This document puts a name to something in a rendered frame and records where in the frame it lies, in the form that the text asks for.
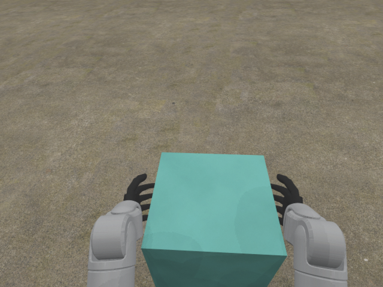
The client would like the robot right hand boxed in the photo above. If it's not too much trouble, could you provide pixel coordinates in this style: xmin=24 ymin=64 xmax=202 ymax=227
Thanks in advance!
xmin=270 ymin=174 xmax=303 ymax=226

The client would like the left robot forearm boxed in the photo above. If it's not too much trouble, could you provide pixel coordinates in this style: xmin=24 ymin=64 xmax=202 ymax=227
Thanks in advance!
xmin=87 ymin=200 xmax=143 ymax=287

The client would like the robot left hand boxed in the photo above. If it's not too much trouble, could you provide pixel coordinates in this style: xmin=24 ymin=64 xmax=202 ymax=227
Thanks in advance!
xmin=124 ymin=173 xmax=155 ymax=221

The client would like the carton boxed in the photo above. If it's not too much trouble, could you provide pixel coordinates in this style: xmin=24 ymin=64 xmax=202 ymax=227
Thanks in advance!
xmin=141 ymin=152 xmax=287 ymax=287

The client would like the right robot forearm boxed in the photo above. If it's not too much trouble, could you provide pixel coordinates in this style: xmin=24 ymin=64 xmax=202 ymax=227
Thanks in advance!
xmin=283 ymin=203 xmax=348 ymax=287

